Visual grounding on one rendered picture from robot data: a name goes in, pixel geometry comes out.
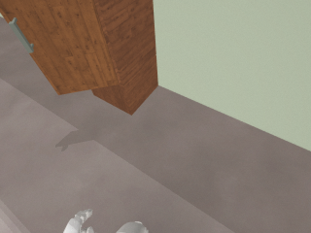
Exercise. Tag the left robot thigh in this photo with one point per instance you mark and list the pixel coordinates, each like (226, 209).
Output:
(133, 227)

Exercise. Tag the robot left hand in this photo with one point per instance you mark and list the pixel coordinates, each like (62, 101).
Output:
(75, 224)

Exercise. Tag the cupboard door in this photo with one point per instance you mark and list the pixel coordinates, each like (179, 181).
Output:
(70, 47)

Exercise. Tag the handle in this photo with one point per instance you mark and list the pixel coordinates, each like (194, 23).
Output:
(21, 37)

